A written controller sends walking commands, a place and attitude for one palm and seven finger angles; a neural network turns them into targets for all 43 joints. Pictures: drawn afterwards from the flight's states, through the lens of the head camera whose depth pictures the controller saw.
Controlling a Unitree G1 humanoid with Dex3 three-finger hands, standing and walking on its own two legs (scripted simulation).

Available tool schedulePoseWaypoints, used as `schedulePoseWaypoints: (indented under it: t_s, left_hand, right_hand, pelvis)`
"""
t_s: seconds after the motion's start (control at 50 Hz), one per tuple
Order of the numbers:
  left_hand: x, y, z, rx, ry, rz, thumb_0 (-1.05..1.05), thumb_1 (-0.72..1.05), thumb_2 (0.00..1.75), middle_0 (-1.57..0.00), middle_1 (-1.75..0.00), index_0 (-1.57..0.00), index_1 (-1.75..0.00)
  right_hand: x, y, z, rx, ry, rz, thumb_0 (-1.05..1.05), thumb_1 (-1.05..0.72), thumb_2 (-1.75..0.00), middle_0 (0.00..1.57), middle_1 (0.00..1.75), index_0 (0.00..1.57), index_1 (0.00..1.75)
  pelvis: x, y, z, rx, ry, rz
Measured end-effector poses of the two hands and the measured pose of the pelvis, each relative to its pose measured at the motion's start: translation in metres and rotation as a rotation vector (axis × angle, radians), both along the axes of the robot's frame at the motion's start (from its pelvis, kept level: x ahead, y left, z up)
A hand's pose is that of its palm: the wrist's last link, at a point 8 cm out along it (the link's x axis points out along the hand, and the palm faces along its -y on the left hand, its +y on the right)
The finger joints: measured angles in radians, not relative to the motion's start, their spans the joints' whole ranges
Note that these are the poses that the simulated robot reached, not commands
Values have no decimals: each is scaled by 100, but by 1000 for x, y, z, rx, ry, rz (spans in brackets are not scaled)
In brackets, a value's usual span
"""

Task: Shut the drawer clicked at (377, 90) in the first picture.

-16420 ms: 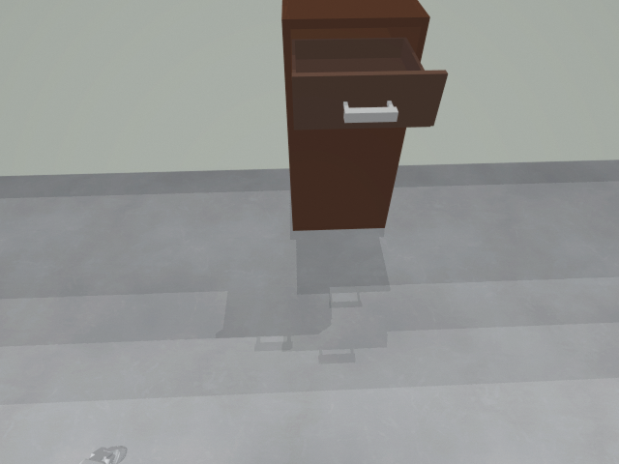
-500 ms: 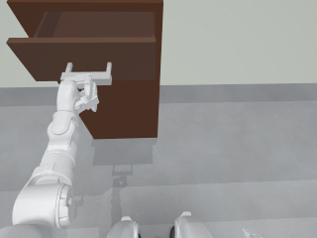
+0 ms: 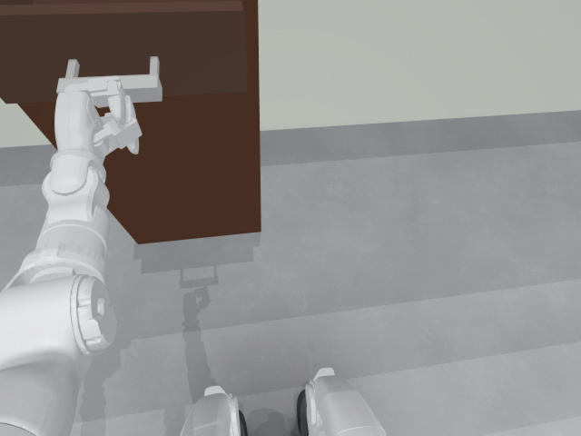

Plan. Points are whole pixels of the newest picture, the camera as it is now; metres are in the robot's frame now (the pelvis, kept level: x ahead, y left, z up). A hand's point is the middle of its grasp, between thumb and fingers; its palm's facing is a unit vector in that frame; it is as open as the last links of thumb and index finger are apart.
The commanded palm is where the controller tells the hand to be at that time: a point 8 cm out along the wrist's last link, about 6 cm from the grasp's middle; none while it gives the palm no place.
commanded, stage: push the drawer shut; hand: left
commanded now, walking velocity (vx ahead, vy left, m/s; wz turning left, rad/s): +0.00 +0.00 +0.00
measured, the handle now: (113, 77) +0.60 +0.19 +0.08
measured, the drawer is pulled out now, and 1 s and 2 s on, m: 0.05 0.00 0.00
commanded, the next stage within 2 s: pull the fist back off the drawer in 0.76 s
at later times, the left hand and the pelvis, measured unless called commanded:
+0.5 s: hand (131, 91) +0.58 +0.16 +0.07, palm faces +0.02 -1.00 -0.02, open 3.2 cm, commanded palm +0.57 +0.20 +0.08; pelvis +0.01 +0.01 -0.01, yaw -1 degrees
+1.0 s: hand (125, 87) +0.58 +0.17 +0.07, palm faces +0.03 -1.00 -0.05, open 3.2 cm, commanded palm +0.59 +0.19 +0.08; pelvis -0.01 +0.01 -0.02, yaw +0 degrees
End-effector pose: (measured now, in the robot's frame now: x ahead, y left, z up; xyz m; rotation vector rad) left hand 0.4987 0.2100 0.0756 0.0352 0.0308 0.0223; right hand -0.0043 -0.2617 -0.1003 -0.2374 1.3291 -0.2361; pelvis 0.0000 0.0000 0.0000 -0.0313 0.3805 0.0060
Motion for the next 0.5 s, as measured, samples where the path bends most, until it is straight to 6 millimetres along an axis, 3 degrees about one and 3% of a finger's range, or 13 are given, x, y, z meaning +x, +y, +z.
schedulePoseWaypoints:
  t_s: [0.5]
  left_hand:
    - [55, 4, 1, -11, 11, 2, 3, 73, 90, -140, -160, -140, -160]
  right_hand:
    - [-29, 23, 6, -5, 144, -35, 1, -91, -90, 20, 30, 20, 30]
  pelvis:
    - [8, 15, -6, -30, 70, 4]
